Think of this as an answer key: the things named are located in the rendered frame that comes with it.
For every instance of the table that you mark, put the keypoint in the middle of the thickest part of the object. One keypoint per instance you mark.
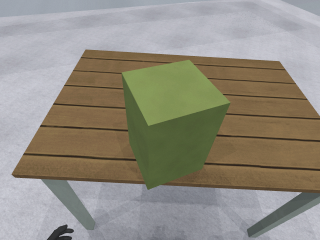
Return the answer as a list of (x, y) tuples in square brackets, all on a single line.
[(269, 139)]

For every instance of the carton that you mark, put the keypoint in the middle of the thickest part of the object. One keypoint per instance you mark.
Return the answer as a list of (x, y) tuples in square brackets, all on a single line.
[(173, 116)]

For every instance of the robot left hand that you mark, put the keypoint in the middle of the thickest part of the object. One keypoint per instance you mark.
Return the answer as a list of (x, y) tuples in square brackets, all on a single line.
[(56, 235)]

